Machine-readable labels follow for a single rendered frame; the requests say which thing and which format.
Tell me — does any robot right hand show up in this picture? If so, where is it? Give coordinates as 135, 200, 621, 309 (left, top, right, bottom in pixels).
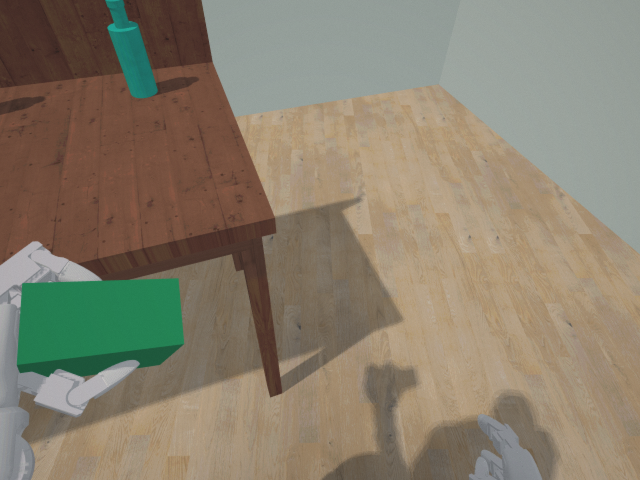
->
469, 414, 542, 480

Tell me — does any sponge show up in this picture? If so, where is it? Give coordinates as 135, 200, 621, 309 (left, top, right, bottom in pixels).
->
17, 278, 184, 377

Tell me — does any robot left hand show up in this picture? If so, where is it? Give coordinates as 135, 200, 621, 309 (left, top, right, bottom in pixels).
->
0, 241, 140, 418

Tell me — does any left robot forearm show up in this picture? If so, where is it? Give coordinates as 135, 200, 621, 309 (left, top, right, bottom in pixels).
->
0, 407, 35, 480

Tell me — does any table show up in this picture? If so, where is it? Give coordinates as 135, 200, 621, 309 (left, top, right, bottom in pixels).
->
0, 0, 282, 398

